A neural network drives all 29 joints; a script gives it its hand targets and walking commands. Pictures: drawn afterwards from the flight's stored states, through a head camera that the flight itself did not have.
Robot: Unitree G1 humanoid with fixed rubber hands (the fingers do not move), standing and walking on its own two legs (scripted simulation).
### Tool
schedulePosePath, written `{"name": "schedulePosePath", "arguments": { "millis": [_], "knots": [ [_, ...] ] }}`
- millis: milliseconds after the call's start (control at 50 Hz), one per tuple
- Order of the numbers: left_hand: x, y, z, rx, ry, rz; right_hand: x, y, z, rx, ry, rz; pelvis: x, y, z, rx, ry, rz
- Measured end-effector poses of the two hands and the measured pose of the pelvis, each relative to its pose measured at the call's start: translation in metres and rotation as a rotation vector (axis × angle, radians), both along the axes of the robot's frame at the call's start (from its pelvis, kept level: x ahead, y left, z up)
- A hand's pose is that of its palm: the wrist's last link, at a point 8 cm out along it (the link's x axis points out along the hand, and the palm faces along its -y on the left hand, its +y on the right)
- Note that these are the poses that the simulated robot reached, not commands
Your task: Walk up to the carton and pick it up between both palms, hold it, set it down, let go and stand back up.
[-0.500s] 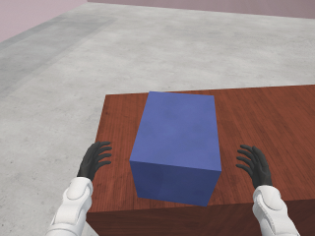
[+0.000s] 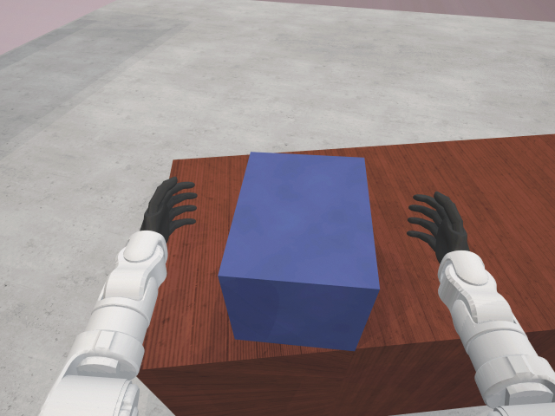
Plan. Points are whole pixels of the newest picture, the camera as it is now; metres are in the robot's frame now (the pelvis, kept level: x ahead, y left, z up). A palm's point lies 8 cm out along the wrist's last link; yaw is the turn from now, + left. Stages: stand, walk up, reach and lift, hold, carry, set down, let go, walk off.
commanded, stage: reach and lift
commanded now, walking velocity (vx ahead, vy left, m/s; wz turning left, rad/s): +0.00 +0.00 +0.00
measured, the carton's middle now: (300, 247) +0.46 -0.04 -0.05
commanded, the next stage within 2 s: none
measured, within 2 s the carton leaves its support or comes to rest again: neither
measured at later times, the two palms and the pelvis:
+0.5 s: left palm (166, 194) +0.45 +0.17 +0.12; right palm (444, 211) +0.40 -0.25 +0.10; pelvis +0.00 +0.00 +0.00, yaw +1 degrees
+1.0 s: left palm (185, 252) +0.43 +0.17 +0.00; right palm (418, 261) +0.38 -0.24 -0.01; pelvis -0.03 +0.00 -0.04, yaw +1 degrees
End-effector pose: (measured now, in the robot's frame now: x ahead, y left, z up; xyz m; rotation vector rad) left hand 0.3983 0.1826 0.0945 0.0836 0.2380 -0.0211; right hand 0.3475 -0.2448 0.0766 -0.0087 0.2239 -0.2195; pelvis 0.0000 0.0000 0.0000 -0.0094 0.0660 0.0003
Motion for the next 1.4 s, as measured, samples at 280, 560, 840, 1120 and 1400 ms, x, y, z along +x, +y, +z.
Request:
{"name": "schedulePosePath", "arguments": {
  "millis": [280, 560, 840, 1120, 1400],
  "knots": [
    [0.036, -0.003, 0.019, 0.010, 0.005, -0.003, 0.032, -0.008, 0.019, 0.006, 0.006, -0.027, 0.005, -0.003, -0.001, -0.009, 0.046, 0.012],
    [0.048, -0.010, 0.009, 0.019, 0.017, -0.015, 0.049, -0.002, 0.012, -0.013, 0.038, -0.020, 0.002, -0.002, -0.005, -0.015, 0.112, 0.020],
    [0.022, -0.002, -0.082, 0.032, 0.073, 0.043, 0.032, 0.012, -0.066, 0.013, 0.091, -0.029, -0.018, 0.000, -0.026, -0.029, 0.288, 0.031],
    [0.028, -0.028, -0.105, 0.026, 0.028, 0.023, 0.034, 0.007, -0.097, 0.017, 0.059, -0.029, -0.034, -0.001, -0.050, -0.020, 0.402, 0.012],
    [0.032, -0.046, -0.111, -0.004, 0.008, -0.002, 0.046, 0.028, -0.098, 0.032, 0.030, -0.012, -0.032, -0.006, -0.056, -0.021, 0.416, 0.017]
  ]
}}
